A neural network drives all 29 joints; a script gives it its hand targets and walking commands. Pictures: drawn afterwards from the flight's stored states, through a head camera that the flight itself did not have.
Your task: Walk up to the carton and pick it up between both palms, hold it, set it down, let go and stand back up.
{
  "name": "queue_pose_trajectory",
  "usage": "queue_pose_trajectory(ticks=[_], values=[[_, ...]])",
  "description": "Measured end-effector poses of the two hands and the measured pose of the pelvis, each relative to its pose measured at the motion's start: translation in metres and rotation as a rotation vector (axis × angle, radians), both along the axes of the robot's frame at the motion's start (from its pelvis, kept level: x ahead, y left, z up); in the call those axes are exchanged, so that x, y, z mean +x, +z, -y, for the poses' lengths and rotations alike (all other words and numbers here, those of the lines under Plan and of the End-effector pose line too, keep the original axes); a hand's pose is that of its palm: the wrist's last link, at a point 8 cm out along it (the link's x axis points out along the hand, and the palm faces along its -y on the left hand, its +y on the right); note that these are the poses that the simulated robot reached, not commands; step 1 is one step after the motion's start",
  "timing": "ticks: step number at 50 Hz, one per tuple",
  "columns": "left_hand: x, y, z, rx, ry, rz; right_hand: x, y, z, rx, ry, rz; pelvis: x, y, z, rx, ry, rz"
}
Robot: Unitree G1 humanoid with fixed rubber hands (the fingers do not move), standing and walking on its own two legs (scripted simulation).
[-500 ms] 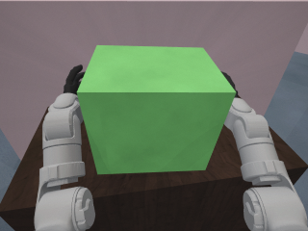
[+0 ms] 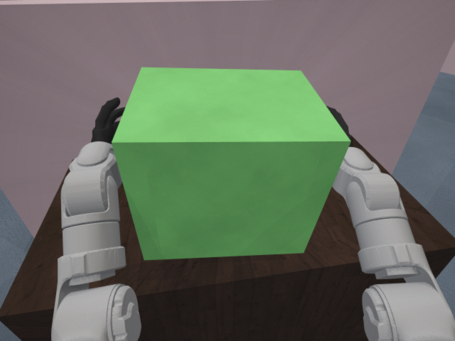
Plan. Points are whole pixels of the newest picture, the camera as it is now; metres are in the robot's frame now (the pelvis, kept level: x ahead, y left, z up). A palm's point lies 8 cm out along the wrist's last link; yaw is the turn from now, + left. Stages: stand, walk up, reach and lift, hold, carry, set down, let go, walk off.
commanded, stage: hold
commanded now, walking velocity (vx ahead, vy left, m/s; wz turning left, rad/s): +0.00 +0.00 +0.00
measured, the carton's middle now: (224, 162) +0.38 +0.00 +0.19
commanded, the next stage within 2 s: none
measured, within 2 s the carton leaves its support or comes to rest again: neither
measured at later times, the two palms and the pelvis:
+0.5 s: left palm (109, 148) +0.36 +0.18 +0.24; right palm (340, 153) +0.35 -0.20 +0.22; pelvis +0.00 +0.00 +0.00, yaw -1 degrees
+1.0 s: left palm (103, 151) +0.36 +0.19 +0.23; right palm (333, 153) +0.36 -0.19 +0.22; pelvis +0.00 +0.00 +0.00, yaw +0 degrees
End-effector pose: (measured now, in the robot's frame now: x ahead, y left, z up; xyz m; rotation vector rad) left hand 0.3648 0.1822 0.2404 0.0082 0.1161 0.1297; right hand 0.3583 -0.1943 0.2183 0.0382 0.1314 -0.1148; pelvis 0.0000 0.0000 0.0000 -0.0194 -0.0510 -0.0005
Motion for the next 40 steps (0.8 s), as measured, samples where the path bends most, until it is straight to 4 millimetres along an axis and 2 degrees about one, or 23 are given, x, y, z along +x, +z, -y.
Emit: queue_pose_trajectory(ticks=[6,16,28,35,40], values=[[-0.0015,-0.0076,-0.0050,-0.013,-0.005,-0.028,-0.0016,-0.0034,-0.0045,0.006,-0.004,-0.031,-0.0009,-0.0001,-0.0007,0.002,0.000,0.015],[-0.0022,-0.0011,-0.0035,0.001,-0.013,0.000,-0.0048,0.0013,-0.0034,-0.006,-0.008,-0.001,-0.0028,-0.0006,-0.0029,0.000,0.000,0.013],[0.0005,-0.0022,0.0032,0.001,-0.013,-0.013,-0.0035,-0.0017,0.0031,-0.007,-0.008,-0.015,-0.0041,-0.0007,-0.0014,0.004,-0.010,0.008],[0.0037,-0.0046,0.0004,-0.002,-0.002,-0.033,0.0031,-0.0047,0.0004,-0.005,0.002,-0.035,-0.0043,-0.0004,0.0010,0.006,-0.009,-0.001],[0.0006,0.0004,-0.0031,0.000,0.002,0.002,0.0029,0.0015,-0.0031,-0.013,0.007,0.001,-0.0025,-0.0003,0.0020,0.002,0.001,0.001]])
